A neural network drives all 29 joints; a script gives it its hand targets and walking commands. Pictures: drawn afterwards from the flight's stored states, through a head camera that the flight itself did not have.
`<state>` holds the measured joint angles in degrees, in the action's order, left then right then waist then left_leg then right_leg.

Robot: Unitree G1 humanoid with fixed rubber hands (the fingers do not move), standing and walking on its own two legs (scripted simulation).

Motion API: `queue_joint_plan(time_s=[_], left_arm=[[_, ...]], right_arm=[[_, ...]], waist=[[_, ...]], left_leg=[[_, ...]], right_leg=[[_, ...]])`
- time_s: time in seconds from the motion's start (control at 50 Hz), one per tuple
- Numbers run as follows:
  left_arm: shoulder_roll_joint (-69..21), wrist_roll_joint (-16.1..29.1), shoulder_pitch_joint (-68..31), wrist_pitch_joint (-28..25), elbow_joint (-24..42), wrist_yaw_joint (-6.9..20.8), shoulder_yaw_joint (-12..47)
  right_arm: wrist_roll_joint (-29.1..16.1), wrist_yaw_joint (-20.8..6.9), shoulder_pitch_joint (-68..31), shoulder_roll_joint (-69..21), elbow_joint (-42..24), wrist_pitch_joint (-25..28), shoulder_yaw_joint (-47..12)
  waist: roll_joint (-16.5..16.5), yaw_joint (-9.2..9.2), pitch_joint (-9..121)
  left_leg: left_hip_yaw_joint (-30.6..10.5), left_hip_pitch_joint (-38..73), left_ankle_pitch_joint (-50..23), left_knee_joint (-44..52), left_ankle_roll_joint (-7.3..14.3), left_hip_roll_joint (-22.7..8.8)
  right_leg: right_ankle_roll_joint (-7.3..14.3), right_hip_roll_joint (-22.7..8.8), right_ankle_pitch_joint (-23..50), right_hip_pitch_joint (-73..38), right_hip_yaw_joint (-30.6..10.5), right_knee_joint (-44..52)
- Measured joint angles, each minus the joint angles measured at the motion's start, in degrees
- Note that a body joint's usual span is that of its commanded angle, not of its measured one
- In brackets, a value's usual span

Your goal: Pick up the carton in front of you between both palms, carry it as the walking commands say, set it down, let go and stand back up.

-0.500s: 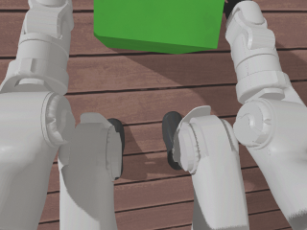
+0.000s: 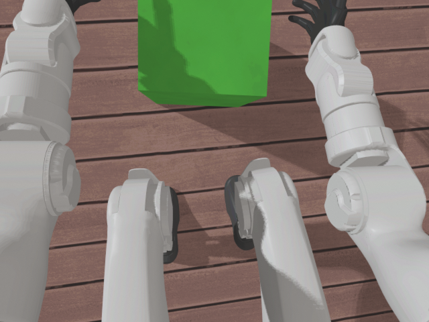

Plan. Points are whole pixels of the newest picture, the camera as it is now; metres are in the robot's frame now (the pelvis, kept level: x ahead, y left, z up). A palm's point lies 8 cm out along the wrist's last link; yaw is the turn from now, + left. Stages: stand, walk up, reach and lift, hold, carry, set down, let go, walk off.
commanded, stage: set down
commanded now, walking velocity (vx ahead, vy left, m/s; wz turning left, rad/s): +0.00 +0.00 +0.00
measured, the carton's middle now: (201, 51) +0.54 -0.01 -0.29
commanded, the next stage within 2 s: let go in 0.72 s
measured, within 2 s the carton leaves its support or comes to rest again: neither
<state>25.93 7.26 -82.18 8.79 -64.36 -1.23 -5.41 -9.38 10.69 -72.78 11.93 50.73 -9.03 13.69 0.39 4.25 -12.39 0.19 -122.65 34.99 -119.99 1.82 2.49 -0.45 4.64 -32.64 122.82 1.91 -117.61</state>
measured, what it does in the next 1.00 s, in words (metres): rises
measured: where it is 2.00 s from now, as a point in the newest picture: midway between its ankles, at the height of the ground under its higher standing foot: (204, 230)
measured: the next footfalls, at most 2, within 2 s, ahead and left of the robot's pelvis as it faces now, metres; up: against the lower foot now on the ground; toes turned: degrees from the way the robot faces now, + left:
none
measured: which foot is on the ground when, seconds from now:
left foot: down 0.00-1.00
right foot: down 0.00-1.00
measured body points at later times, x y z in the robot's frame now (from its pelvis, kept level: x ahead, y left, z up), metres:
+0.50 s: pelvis +0.02 +0.01 +0.14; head +0.34 +0.03 +0.45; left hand +0.59 +0.21 +0.03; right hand +0.54 -0.19 +0.03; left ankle +0.10 +0.10 -0.38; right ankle +0.11 -0.11 -0.38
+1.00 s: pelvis +0.06 +0.00 +0.27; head +0.34 +0.02 +0.62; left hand +0.52 +0.22 +0.15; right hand +0.49 -0.20 +0.15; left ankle +0.10 +0.10 -0.38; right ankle +0.11 -0.11 -0.38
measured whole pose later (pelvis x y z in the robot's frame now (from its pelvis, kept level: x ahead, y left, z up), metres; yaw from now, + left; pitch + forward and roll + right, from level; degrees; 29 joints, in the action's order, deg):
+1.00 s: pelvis +0.06 +0.00 +0.27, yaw +3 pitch +42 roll +0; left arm 14.2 -6.4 -50.1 8.3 -45.8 0.0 -15.3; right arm 4.7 -0.8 -41.5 8.5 36.9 -7.5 16.2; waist -0.8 2.9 3.9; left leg -2.5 -79.4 17.9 -56.0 0.9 3.9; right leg 0.2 2.6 -17.4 79.4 -1.3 -55.3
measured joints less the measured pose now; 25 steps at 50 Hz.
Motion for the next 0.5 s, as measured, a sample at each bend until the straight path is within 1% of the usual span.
queue_joint_plan(time_s=[0.1,0.2,0.34,0.5], left_arm=[[0.2,-2.5,1.1,-0.1,0.0,1.4,-2.9],[0.7,-2.5,2.3,0.4,2.8,2.1,-2.8],[0.0,-2.5,4.8,3.2,7.5,2.4,-1.7],[-1.8,-4.9,7.8,3.2,8.0,2.8,-4.4]], right_arm=[[2.1,-0.6,0.7,-1.1,-0.5,-0.3,1.6],[3.8,-0.9,2.5,-1.7,-3.0,-0.7,3.3],[3.8,-1.9,6.6,-1.2,-8.2,-2.7,4.3],[4.0,-3.8,9.1,-1.1,-8.5,-2.6,4.5]], waist=[[-0.3,-0.25,4.3],[-0.5,-0.21,7.1],[-0.8,0.1,9.7],[-1.3,0.29,13.1]], left_leg=[[-0.1,1.4,-1.7,6.5,-0.1,0.1],[-0.3,2.7,-3.1,11.6,-0.1,0.7],[-0.9,7.1,-5.1,19.9,0.0,1.1],[-0.9,14.2,-7.8,30.7,0.1,1.0]], right_leg=[[-0.2,0.0,1.6,-1.4,-0.7,6.4],[-0.3,-0.5,2.5,-3.1,-1.0,11.3],[-0.5,-0.9,4.1,-7.9,-1.3,19.8],[-0.7,-0.9,6.9,-14.9,-2.4,30.5]])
